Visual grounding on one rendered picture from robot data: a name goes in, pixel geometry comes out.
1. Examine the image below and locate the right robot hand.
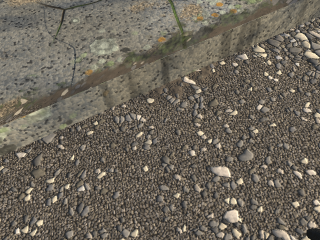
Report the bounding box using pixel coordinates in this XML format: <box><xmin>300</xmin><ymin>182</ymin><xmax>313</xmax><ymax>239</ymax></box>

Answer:
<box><xmin>306</xmin><ymin>228</ymin><xmax>320</xmax><ymax>240</ymax></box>

